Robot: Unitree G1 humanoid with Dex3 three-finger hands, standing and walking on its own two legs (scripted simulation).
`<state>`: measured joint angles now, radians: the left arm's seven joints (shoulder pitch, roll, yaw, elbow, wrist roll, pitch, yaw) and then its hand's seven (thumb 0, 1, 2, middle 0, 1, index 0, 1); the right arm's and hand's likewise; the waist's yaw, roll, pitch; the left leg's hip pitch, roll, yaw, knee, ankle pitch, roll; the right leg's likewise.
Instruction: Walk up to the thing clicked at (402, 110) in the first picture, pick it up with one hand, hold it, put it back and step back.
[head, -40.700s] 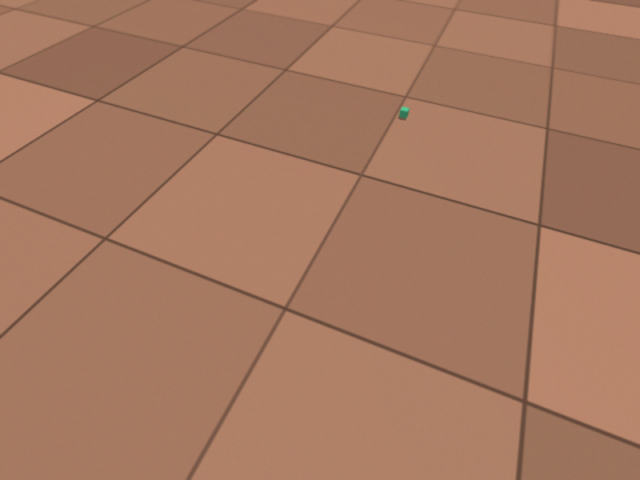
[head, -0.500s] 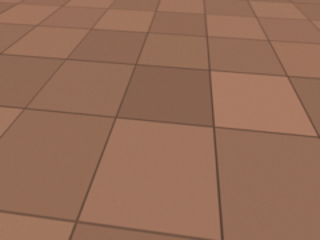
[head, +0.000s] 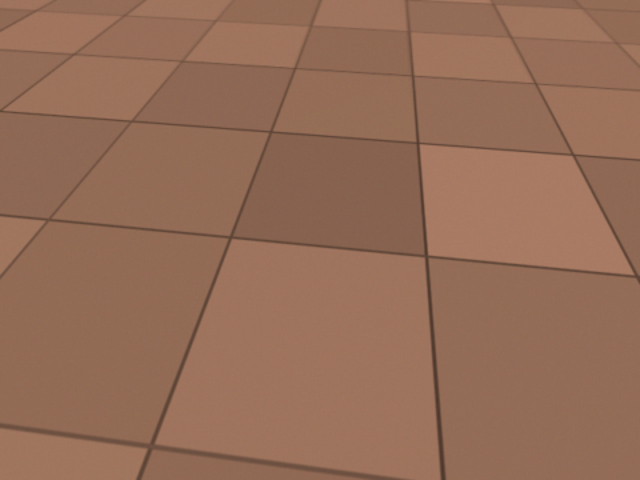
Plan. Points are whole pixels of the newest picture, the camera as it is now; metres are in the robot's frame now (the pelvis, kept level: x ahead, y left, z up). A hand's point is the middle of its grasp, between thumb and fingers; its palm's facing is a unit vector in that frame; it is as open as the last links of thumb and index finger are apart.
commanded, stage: stand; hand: left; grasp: from above
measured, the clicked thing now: out of the picture +0.27 +0.29 -0.76
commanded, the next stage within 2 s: step back in 0.36 s
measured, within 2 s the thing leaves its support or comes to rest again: neither
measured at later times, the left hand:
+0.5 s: hand out of the picture +0.08 +0.26 -0.16, palm faces -0.02 -0.93 -0.37, open 7.4 cm
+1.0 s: hand out of the picture +0.04 +0.32 -0.18, palm faces -0.12 -0.93 -0.35, open 7.4 cm
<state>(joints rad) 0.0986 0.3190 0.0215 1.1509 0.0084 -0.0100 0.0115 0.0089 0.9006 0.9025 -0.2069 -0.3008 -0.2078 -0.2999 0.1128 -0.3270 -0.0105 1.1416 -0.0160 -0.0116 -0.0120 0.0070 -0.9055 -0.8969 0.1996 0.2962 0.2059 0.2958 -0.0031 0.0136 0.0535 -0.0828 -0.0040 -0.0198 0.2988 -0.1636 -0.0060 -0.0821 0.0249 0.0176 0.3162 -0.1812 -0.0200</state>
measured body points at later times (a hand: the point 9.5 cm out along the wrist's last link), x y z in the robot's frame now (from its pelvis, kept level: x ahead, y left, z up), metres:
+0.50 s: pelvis -0.02 +0.00 -0.01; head +0.03 +0.00 +0.44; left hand +0.08 +0.31 -0.14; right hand +0.07 -0.31 -0.14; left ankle +0.00 +0.12 -0.75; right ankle +0.00 -0.10 -0.75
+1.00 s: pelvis -0.10 +0.07 -0.02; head -0.02 +0.09 +0.42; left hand +0.04 +0.37 -0.16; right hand -0.03 -0.25 -0.13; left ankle -0.07 +0.14 -0.75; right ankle -0.14 -0.08 -0.69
